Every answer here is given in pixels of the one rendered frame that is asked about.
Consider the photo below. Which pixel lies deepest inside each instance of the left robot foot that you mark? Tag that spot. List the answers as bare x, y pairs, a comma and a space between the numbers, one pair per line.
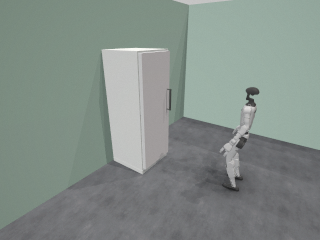
229, 186

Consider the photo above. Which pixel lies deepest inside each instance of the left robot hand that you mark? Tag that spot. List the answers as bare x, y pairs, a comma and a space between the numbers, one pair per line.
227, 148

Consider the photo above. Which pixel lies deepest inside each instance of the left robot forearm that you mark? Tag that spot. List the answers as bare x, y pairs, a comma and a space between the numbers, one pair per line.
240, 133

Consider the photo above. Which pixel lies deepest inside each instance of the handle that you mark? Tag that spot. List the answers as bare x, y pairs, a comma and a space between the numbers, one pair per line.
170, 91

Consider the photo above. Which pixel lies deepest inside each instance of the fridge door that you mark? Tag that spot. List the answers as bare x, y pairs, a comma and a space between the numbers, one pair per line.
154, 79

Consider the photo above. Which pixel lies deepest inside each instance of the humanoid robot head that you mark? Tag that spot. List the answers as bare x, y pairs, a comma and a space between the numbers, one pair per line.
251, 91

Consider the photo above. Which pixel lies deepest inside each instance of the left robot upper arm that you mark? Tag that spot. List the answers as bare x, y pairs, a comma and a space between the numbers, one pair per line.
247, 111

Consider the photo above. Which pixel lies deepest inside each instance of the right robot hand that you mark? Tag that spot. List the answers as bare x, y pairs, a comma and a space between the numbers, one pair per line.
237, 128

